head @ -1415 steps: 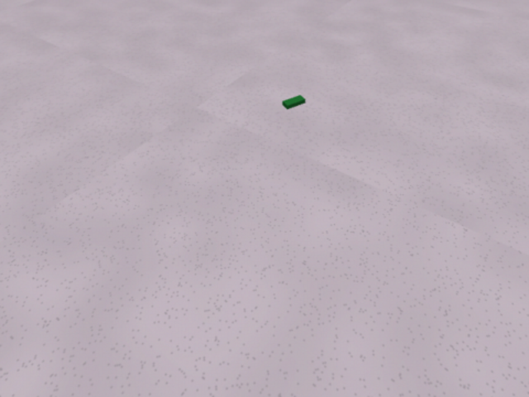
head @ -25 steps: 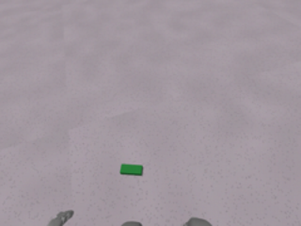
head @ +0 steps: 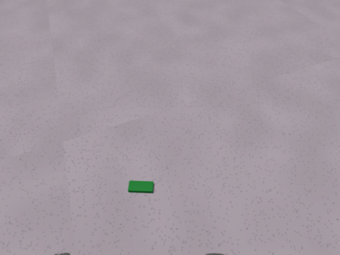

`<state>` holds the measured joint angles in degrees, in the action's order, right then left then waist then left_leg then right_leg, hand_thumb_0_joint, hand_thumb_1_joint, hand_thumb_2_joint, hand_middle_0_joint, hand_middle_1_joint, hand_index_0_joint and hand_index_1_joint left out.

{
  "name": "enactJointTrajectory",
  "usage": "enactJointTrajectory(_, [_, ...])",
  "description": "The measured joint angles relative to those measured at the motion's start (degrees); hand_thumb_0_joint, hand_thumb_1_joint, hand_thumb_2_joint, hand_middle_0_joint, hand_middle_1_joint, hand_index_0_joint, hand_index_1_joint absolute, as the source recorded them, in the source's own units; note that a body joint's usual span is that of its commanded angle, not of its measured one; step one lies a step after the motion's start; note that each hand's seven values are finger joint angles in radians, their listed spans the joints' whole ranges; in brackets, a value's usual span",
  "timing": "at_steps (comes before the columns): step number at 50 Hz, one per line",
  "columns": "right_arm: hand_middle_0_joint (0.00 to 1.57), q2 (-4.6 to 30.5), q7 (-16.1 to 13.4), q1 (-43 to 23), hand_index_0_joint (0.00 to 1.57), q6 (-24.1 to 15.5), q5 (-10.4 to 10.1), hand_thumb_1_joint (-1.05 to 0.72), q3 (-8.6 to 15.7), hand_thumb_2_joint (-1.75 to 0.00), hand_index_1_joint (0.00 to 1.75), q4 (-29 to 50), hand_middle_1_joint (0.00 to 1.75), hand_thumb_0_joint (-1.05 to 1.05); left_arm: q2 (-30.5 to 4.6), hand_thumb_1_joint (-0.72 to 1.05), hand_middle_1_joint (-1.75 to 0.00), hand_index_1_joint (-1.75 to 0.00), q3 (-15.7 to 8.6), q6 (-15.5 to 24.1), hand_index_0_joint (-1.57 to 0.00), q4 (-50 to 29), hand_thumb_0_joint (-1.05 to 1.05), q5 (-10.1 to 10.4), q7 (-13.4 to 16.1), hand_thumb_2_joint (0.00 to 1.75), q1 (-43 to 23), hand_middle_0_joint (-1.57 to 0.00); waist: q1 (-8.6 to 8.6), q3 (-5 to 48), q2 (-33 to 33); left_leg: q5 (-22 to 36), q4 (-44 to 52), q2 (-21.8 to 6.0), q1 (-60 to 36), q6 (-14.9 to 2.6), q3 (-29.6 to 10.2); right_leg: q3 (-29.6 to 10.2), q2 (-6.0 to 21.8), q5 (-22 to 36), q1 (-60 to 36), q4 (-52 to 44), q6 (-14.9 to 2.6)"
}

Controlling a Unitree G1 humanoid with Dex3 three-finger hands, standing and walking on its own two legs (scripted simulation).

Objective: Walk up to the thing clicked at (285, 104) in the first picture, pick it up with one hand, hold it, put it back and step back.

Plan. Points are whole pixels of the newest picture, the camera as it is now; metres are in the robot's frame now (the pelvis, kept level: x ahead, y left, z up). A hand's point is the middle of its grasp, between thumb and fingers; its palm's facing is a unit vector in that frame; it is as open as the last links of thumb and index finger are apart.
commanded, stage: walk up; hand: left
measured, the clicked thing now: (141, 186) +0.54 +0.20 -0.75
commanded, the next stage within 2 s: none
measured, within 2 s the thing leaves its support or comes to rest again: neither
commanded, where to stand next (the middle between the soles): +0.14 -0.03 m, yaw -2 degrees
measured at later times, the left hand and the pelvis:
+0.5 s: hand out of the picture +0.13 +0.25 -0.14, palm faces -0.08 -0.93 -0.37, open 7.4 cm; pelvis +0.02 -0.01 +0.00, yaw -3 degrees
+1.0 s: hand (92, 230) +0.20 +0.24 -0.17, palm faces -0.05 -0.93 -0.36, open 7.4 cm; pelvis +0.09 -0.01 -0.02, yaw -2 degrees
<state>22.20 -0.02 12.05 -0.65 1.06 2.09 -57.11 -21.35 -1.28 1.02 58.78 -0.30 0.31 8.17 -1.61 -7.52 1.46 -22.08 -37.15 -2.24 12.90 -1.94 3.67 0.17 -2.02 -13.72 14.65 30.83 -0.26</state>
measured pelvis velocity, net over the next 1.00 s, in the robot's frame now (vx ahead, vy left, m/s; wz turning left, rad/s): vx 0.09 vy -0.01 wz -0.04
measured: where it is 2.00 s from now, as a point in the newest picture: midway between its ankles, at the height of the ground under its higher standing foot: outside the picture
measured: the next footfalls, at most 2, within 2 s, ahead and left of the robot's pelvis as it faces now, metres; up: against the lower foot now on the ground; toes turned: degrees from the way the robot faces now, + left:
left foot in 0.96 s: +0.25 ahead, +0.08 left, +0.00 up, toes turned -3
right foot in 1.30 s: +0.01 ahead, -0.14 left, +0.00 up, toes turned -4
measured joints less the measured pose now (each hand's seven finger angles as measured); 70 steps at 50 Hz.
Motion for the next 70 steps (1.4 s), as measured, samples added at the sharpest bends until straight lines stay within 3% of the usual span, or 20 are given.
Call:
enactJointTrajectory(3, [0.21,-0.5,-0.3,-1.4,0.2,-0.1,-0.3,-0.91,-0.4,-0.9,0.3,0.3,0.3,0.01,0.7,0.9,-0.3,-0.3,0.7,0.6,-0.21,-0.6,0.0,0.1,-0.4,0.9,-0.1,-0.2,0.74,0.8,-0.4,0.8,-0.4,1.3,0.1,0.57,-0.8,-0.9,0.8,-1.7,0.7,1.9,0.06])
enactJointTrajectory(7, [0.21,-1.4,0.0,-2.6,0.2,-1.4,0.2,-0.91,-0.7,-0.9,0.3,-0.4,0.3,0.01,0.8,0.9,-0.3,-0.3,1.2,-0.3,-0.21,-0.2,0.0,0.4,-0.8,0.9,-0.7,-0.2,1.32,2.9,-1.9,0.9,3.9,3.4,-2.6,-0.13,-0.2,-2.4,2.7,-3.6,1.6,5.2,0.26])
enactJointTrajectory(14, [0.21,-2.5,0.3,-4.7,0.2,-1.6,-0.1,-0.91,-1.5,-0.9,0.3,-1.5,0.3,0.01,0.1,0.9,-0.3,-0.3,1.0,0.5,-0.21,1.1,0.0,0.4,-1.0,0.9,-2.2,-0.2,1.68,3.8,-1.8,1.5,6.2,2.0,-5.2,0.69,0.2,-2.2,1.4,-2.6,-1.4,1.4,0.31])
enactJointTrajectory(21, [0.21,-1.2,0.5,-6.3,0.2,-1.1,-0.1,-0.91,-0.6,-0.9,0.3,-2.5,0.3,0.01,0.3,0.9,-0.3,-0.3,1.1,0.6,-0.21,1.4,0.0,0.1,-1.0,0.9,-3.1,-0.2,1.4,3.3,-1.5,2.8,8.7,2.1,-6.2,0.85,0.5,-2.5,1.4,-1.8,-1.6,0.3,-0.18])
enactJointTrajectory(25, [0.21,0.1,1.7,-3.6,0.2,-1.2,0.6,-0.91,0.4,-0.9,0.3,-1.8,0.3,0.01,-0.1,0.9,-0.3,-0.3,0.5,0.5,-0.21,1.4,0.0,-0.9,-2.0,0.9,-0.7,-0.2,1.33,4.8,-1.6,0.5,7.1,2.5,-6.7,-0.13,1.2,-2.9,1.7,-7.1,-0.6,5.1,-1.43])
enactJointTrajectory(28, [0.21,0.7,2.0,-0.9,0.2,-1.3,0.8,-0.91,1.0,-0.9,0.3,-1.3,0.3,0.01,-0.7,0.9,-0.3,-0.3,-0.1,0.5,-0.21,1.6,0.0,-1.5,-2.3,0.9,1.5,-0.2,1.08,5.4,-1.3,-0.7,7.0,1.9,-7.9,0.51,1.8,-1.1,2.3,-10.1,0.2,7.4,-1.62])
enactJointTrajectory(31, [0.21,1.4,2.1,1.5,0.2,-0.7,0.5,-0.91,1.4,-0.9,0.3,-1.4,0.3,0.01,-0.5,0.9,-0.3,-0.3,-0.8,2.3,-0.21,1.1,0.0,-1.5,-2.1,0.9,2.6,-0.2,0.37,4.1,1.0,-2.2,1.1,-0.7,-6.3,0.77,-0.1,1.8,0.7,-5.1,-2.8,3.7,-1.64])
enactJointTrajectory(35, [0.21,0.6,1.7,1.3,0.2,0.7,0.5,-0.91,0.8,-0.9,0.3,-0.8,0.3,0.01,-0.6,0.9,-0.3,-0.3,-1.2,4.0,-0.21,-1.6,0.0,-0.7,-1.3,0.9,6.3,-0.2,2.69,1.4,-0.9,-7.6,-17.7,3.0,3.7,0.26,-4.1,-0.6,1.2,-5.0,-6.2,-0.3,-2.59])
enactJointTrajectory(40, [0.21,1.3,0.7,-1.4,0.2,0.9,-1.0,-0.91,0.7,-0.9,0.3,1.8,0.3,0.01,0.6,0.9,-0.3,-0.3,-0.2,1.2,-0.21,-1.8,0.0,0.0,0.2,0.9,7.7,-0.2,2.58,-1.9,0.3,-1.6,-17.8,3.1,13.5,0.9,-8.1,-1.5,1.4,-3.4,-9.5,-4.8,-1.9])
enactJointTrajectory(45, [0.21,0.5,-0.8,-3.7,0.2,1.5,-1.4,-0.91,0.4,-0.9,0.3,3.4,0.3,0.01,0.8,0.9,-0.3,-0.3,-0.2,-3.1,-0.21,-5.6,0.0,0.2,0.3,0.9,3.8,-0.2,1.93,-4.8,0.1,7.0,-5.4,2.8,14.3,2.03,-5.0,-0.2,1.6,-7.3,-7.1,0.9,-1.27])
enactJointTrajectory(48, [0.21,-0.6,-1.0,-3.4,0.2,1.2,-0.7,-0.91,0.4,-0.9,0.3,3.4,0.3,0.01,0.0,0.9,-0.3,-0.3,-0.2,-4.0,-0.21,-7.5,0.0,1.2,0.3,0.9,1.3,-0.2,1.45,-4.6,-1.3,15.8,3.8,3.9,9.9,0.71,-3.3,1.1,2.0,-13.0,-4.2,9.5,-0.63])
enactJointTrajectory(50, [0.21,-2.4,-1.2,-4.8,0.2,1.2,-0.1,-0.91,0.4,-0.9,0.3,3.7,0.3,0.01,-0.7,0.9,-0.3,-0.3,-0.8,-4.5,-0.21,-8.1,0.0,2.2,0.8,0.9,-2.0,-0.2,1.63,-6.4,-4.7,14.5,2.2,5.8,10.1,-0.27,-2.2,-2.3,2.6,-15.5,-0.4,19.0,-0.33])
enactJointTrajectory(53, [0.21,-3.0,-1.2,-7.1,0.2,1.6,-0.4,-0.91,-0.1,-0.9,0.3,5.6,0.3,0.01,-0.1,0.9,-0.3,-0.3,-0.5,-4.7,-0.2,-9.6,0.0,2.6,1.6,0.9,-5.1,-0.2,1.09,-8.1,-4.5,14.6,2.1,4.7,10.7,-0.98,-2.8,-5.4,-1.5,-22.5,5.9,33.7,-0.1])
enactJointTrajectory(56, [0.21,-3.0,-1.2,-9.1,0.2,2.4,0.1,-0.91,-0.1,-0.9,0.3,8.0,0.3,0.01,0.3,0.9,-0.3,-0.3,-0.2,-4.9,-0.2,-10.3,0.0,2.7,1.0,0.9,-5.7,-0.2,0.68,-7.5,-3.9,16.7,4.3,3.5,11.5,-0.76,-2.6,-6.7,-2.4,-20.8,9.3,39.5,-0.14])
enactJointTrajectory(59, [0.21,-2.7,-0.7,-10.3,0.2,2.9,0.7,-0.91,0.3,-0.9,0.3,10.1,0.3,0.01,0.2,0.9,-0.3,-0.3,-0.6,-5.0,-0.21,-10.3,0.0,2.4,0.5,0.9,-4.7,-0.2,0.3,-6.2,-3.2,18.3,5.2,3.1,12.9,-0.62,-2.4,-6.9,-1.4,-18.7,8.3,36.6,0.65])
enactJointTrajectory(63, [0.21,-1.7,0.4,-11.1,0.2,4.1,1.5,-0.91,1.0,-0.9,0.3,12.3,0.3,0.0,-0.3,0.9,-0.3,-0.3,-1.3,-4.2,-0.21,-9.8,0.0,1.9,0.7,0.9,-1.6,-0.2,1.13,-4.5,-2.0,19.2,3.9,2.4,15.5,-0.21,-1.2,-3.7,1.2,-17.2,2.4,21.4,1.44])
enactJointTrajectory(64, [0.21,-1.4,0.6,-11.2,0.2,4.5,1.7,-0.91,1.2,-0.9,0.3,12.8,0.3,0.0,-0.4,0.9,-0.3,-0.3,-1.6,-3.9,-0.21,-9.5,0.0,1.7,0.7,0.9,-0.5,-0.2,1.43,-4.0,-1.6,19.4,3.2,2.1,16.3,0.07,-0.9,-2.9,1.7,-15.8,0.6,16.4,1.23])
enactJointTrajectory(66, [0.21,0.1,0.9,-11.3,0.2,5.3,1.6,-0.91,2.0,-0.9,0.3,13.0,0.3,0.0,0.7,0.9,-0.3,-0.3,-2.2,-3.5,-0.21,-8.0,0.0,0.9,0.8,0.9,0.7,-0.2,0.77,-4.7,2.9,19.5,1.5,0.5,17.3,0.46,-3.4,-0.2,-0.4,-13.8,-1.4,12.6,-0.23])
enactJointTrajectory(68, [0.21,0.2,0.6,-9.4,0.2,6.1,1.2,-0.91,2.8,-0.9,0.3,12.2,0.3,0.0,0.8,0.9,-0.3,-0.3,-2.2,-3.6,-0.21,-8.0,0.0,-0.8,0.4,0.9,3.4,-0.2,0.98,-3.4,4.1,7.3,-4.2,2.7,19.6,1.21,-6.9,1.0,-0.1,-12.7,-1.1,12.3,-1.09])
enactJointTrajectory(70, [0.21,-0.5,0.7,-7.4,0.2,6.9,1.2,-0.91,2.7,-0.9,0.3,10.9,0.3,0.01,-0.2,0.9,-0.3,-0.3,-2.7,-3.8,-0.21,-8.1,0.0,-1.7,0.5,0.9,6.1,-0.2,3.9,-2.0,0.9,-1.6,-16.3,7.3,21.5,2.56,-9.1,-1.9,2.5,-11.6,0.0,12.0,-1.62])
